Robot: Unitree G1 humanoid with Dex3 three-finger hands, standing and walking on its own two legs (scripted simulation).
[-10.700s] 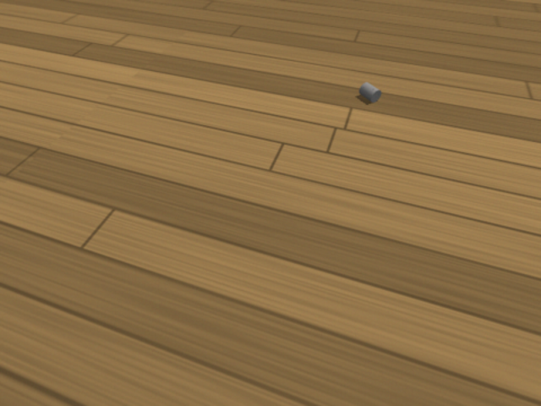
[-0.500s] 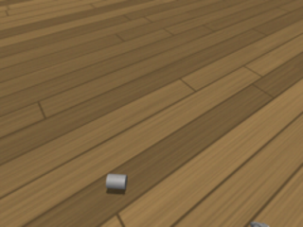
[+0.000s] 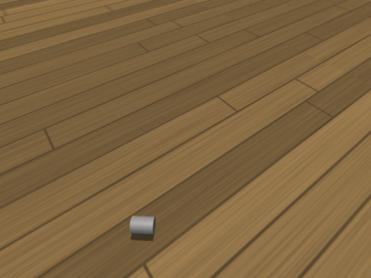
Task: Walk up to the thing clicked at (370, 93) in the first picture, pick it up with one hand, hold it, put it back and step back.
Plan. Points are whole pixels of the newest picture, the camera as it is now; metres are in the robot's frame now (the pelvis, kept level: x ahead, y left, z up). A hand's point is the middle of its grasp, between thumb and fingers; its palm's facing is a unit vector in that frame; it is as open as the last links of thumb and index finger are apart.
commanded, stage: stand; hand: left
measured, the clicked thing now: (143, 224) +0.49 +0.24 -0.74
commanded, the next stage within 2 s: none
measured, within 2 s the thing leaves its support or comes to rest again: neither
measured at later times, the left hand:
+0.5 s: hand out of the picture +0.10 +0.25 -0.15, palm faces -0.02 -0.94 -0.34, open 7.4 cm
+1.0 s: hand out of the picture +0.10 +0.25 -0.15, palm faces -0.02 -0.94 -0.34, open 7.4 cm
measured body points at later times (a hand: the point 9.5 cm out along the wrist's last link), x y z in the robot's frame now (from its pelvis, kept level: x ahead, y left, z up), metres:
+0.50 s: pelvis +0.01 +0.00 +0.00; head +0.03 +0.00 +0.45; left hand +0.10 +0.30 -0.13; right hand +0.10 -0.30 -0.13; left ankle +0.00 +0.13 -0.75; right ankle +0.02 -0.13 -0.75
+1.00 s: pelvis +0.02 +0.00 +0.00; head +0.04 -0.01 +0.45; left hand +0.11 +0.30 -0.13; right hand +0.11 -0.30 -0.13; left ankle +0.00 +0.13 -0.75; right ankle +0.02 -0.13 -0.75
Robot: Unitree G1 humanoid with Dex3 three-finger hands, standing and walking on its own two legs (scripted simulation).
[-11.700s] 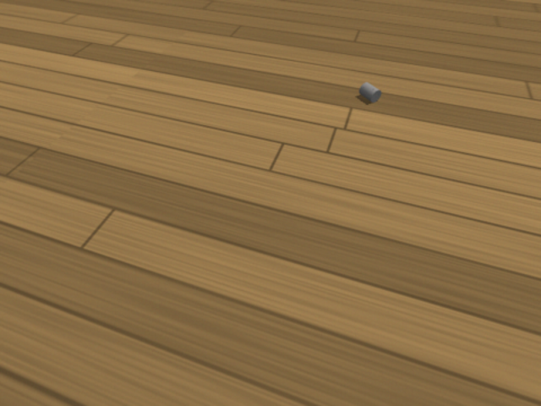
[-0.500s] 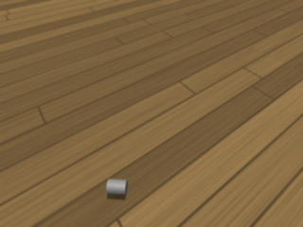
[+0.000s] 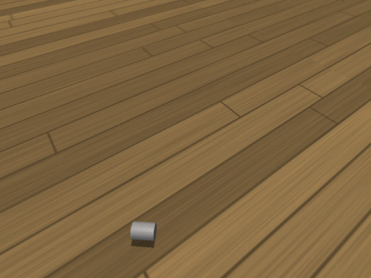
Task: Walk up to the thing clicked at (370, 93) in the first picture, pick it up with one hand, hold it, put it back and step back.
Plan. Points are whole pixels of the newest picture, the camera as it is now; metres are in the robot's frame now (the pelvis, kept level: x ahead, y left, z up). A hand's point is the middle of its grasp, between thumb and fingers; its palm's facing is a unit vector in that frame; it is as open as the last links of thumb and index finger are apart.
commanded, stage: stand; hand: left
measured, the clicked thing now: (143, 230) +0.48 +0.23 -0.74
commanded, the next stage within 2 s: walk up in 1.32 s
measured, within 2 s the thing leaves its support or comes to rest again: neither
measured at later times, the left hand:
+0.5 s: hand out of the picture +0.07 +0.25 -0.16, palm faces -0.03 -0.94 -0.35, open 7.4 cm
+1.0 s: hand out of the picture +0.08 +0.25 -0.16, palm faces -0.03 -0.94 -0.34, open 7.4 cm
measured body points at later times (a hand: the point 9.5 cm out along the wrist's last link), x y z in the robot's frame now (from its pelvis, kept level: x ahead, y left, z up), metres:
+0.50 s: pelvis +0.00 +0.00 +0.00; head +0.01 +0.00 +0.45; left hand +0.08 +0.30 -0.13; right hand +0.07 -0.30 -0.14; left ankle -0.02 +0.14 -0.75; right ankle +0.00 -0.12 -0.75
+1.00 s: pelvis +0.00 +0.00 +0.00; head +0.01 +0.00 +0.45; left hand +0.08 +0.30 -0.13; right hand +0.07 -0.30 -0.14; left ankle -0.02 +0.14 -0.75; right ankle +0.00 -0.12 -0.75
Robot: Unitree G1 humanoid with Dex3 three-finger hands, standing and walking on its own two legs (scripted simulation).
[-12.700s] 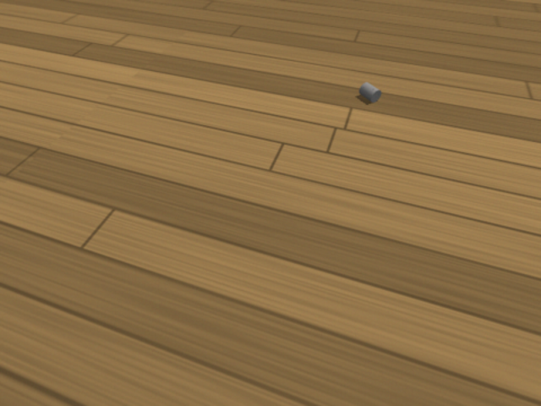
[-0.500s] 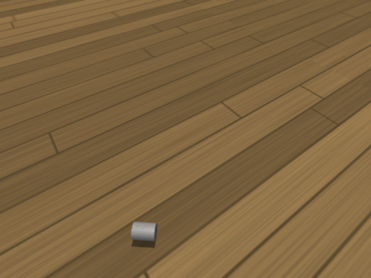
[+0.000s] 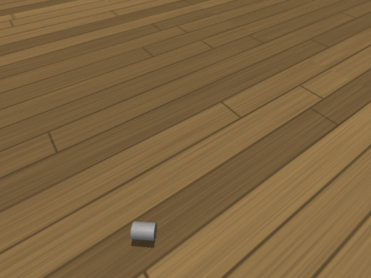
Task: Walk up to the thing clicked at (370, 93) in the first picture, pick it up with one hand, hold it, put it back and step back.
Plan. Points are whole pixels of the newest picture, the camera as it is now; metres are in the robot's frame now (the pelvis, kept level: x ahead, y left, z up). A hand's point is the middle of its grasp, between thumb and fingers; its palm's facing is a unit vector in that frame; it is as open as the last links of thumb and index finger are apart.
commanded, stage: stand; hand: left
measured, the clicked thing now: (144, 230) +0.48 +0.23 -0.74
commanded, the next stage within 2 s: walk up in 0.32 s
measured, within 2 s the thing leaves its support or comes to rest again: neither
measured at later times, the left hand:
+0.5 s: hand out of the picture +0.09 +0.26 -0.16, palm faces -0.02 -0.94 -0.35, open 7.4 cm
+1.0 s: hand out of the picture +0.14 +0.26 -0.16, palm faces -0.07 -0.93 -0.35, open 7.4 cm
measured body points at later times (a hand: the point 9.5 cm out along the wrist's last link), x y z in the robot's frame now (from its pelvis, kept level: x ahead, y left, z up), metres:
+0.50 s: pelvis +0.01 +0.00 -0.01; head +0.01 +0.00 +0.44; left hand +0.09 +0.31 -0.13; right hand +0.08 -0.30 -0.14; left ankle -0.02 +0.14 -0.75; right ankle +0.00 -0.12 -0.75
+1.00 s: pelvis +0.03 +0.01 -0.01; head +0.04 +0.00 +0.43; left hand +0.14 +0.30 -0.14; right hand +0.09 -0.30 -0.14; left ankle -0.02 +0.14 -0.75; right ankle +0.00 -0.12 -0.75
